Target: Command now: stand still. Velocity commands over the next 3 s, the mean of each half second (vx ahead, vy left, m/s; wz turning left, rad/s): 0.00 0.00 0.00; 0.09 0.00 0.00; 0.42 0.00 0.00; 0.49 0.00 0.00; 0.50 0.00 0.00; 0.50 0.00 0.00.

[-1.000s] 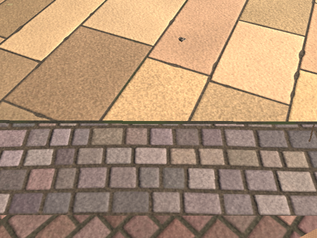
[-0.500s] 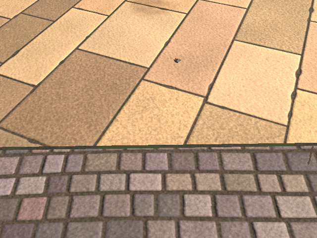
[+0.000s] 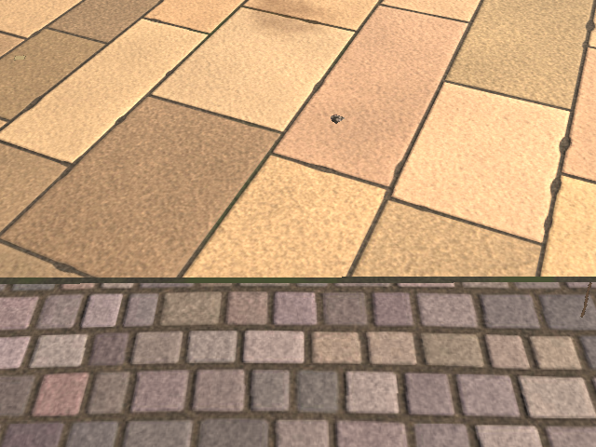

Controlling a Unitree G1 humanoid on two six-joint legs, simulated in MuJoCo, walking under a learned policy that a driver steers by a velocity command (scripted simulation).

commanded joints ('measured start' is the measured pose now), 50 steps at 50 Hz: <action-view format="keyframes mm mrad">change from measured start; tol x4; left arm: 1 53 102 14 -12 1 -7 4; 39 206 41 -3 38 -5 -14 11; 44 219 180 49 2 -33 -30 21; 50 149 152 51 -36 -41 -50 0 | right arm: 1 -4 -105 -16 -21 0 -7 -4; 40 125 -51 2 45 7 -5 -14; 47 -6 -43 0 -59 36 -96 35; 49 52 -42 -8 -42 39 -116 47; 50 153 -42 -18 4 38 -116 49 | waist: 1 -2 -12 -10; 39 0 -14 -3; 44 46 -190 176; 46 45 -161 210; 50 -47 -100 102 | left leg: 1 109 14 -13 -37 197 35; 38 82 7 -22 -50 165 42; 39 90 -9 -4 -42 68 42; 41 2 -71 65 52 -237 45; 42 -90 -83 84 126 -297 47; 44 -253 -22 58 323 -218 70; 45 -338 15 25 387 -251 83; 47 -410 60 -6 338 -296 107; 48 -341 53 16 235 -272 112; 50 15 -44 128 56 -70 92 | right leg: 1 -136 -48 41 -110 222 -4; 14 -158 -42 31 -129 152 -4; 38 -169 -39 20 -126 158 -3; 39 -160 -33 16 -137 55 -9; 41 -192 -62 79 -178 -288 -62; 43 -189 -227 297 -293 -513 -158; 44 -183 -317 397 -336 -508 -208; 46 -82 -363 433 -334 -359 -229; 48 -42 -316 329 -285 -210 -180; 50 -191 -216 182 -187 -108 -135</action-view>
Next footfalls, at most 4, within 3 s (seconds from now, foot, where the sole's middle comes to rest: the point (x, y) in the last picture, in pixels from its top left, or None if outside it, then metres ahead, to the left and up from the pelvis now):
1.54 right None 0.49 -0.08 -0.77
2.08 left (245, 339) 0.78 0.17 -0.77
2.64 right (331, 239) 1.11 -0.06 -0.77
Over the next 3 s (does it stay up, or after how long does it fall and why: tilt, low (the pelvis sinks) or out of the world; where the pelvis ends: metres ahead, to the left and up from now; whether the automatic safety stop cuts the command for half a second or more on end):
stays up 1.12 0.03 0.01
